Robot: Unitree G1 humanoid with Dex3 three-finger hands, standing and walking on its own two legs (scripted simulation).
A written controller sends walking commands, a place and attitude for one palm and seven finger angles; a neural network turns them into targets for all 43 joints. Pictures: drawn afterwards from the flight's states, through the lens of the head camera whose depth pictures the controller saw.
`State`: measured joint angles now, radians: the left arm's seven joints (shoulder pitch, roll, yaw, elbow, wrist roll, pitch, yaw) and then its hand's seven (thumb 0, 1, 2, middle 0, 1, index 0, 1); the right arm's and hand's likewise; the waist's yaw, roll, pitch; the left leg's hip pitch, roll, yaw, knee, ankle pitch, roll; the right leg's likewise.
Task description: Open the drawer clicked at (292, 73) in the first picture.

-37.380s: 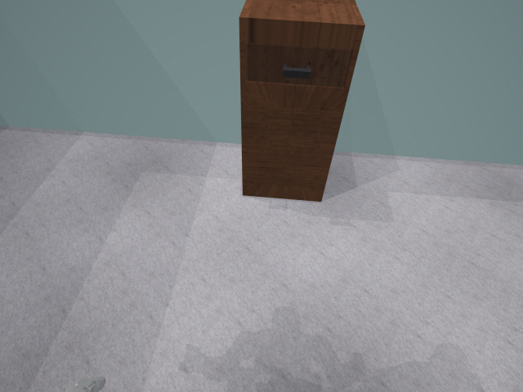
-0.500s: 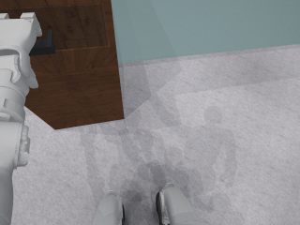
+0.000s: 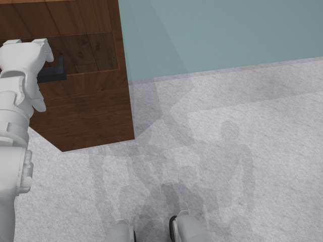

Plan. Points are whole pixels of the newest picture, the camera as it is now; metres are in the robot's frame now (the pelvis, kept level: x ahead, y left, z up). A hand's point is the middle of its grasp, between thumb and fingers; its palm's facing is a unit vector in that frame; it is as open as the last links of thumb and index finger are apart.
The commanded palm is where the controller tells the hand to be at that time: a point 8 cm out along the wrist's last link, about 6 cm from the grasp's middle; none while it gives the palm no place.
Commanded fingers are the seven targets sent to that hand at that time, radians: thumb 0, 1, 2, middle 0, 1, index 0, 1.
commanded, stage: lift the hand off the handle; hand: left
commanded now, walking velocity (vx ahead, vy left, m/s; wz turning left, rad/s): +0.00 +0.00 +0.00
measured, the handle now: (44, 68) +0.57 +0.26 +0.01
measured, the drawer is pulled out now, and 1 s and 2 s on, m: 0.00 0.00 0.00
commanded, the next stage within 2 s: draw the hand back to the body in 0.78 s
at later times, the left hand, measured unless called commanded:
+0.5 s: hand (24, 53) +0.53 +0.25 +0.10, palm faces -0.04 +0.00 -1.00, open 13.0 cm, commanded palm +0.53 +0.25 +0.19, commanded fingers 0.00 -0.50 0.30 -0.30 -1.20 -0.30 -1.20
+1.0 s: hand (10, 35) +0.52 +0.25 +0.16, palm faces -0.03 +0.01 -1.00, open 13.6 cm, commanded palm +0.49 +0.25 +0.22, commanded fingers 0.00 -0.50 0.30 -0.30 -1.20 -0.30 -1.20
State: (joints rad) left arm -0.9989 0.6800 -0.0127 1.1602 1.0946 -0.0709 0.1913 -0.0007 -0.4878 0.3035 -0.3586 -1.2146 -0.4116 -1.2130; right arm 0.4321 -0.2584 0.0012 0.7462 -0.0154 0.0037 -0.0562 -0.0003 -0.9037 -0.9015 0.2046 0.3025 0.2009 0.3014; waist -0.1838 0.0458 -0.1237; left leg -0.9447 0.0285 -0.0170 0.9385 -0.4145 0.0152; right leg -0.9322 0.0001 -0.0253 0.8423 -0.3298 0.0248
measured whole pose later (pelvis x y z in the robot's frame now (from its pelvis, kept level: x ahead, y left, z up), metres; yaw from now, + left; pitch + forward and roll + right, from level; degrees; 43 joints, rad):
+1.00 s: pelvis +0.03 -0.01 +0.04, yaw -1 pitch +15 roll -1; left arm -0.89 0.66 0.02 0.98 1.06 -0.11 0.08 0.00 -0.49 0.30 -0.34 -1.21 -0.36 -1.21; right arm 0.39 -0.29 -0.05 0.73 0.02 0.07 -0.05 0.00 -0.91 -0.90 0.20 0.30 0.20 0.30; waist -0.10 0.05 -0.11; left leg -0.55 0.03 0.02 0.64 -0.34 0.00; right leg -0.58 0.01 0.01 0.59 -0.27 0.01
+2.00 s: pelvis +0.04 -0.03 +0.06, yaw +1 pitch -3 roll +0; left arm 0.32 0.30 0.26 -0.29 -0.06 -0.10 0.08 0.00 0.11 0.56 -0.26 -0.81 -0.26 -0.80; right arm 0.22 -0.25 0.03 0.66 -0.01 -0.11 -0.07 0.01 -0.90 -0.90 0.20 0.30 0.20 0.30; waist 0.06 0.07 0.02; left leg -0.07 0.05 0.00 0.39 -0.26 -0.03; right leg -0.10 0.02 -0.02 0.38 -0.22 -0.02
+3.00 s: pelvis -0.01 +0.00 +0.05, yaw +0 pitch +1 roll -1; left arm 0.67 0.42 0.37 -0.63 -0.02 -0.18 0.14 0.02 0.89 0.90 -0.21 -0.31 -0.22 -0.30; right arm 0.23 -0.20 0.00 0.52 -0.01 -0.07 -0.08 0.01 -0.90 -0.90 0.20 0.30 0.20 0.30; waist -0.03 -0.05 0.00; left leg -0.30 0.01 0.03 0.56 -0.27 0.01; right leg -0.32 -0.02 0.02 0.51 -0.20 0.03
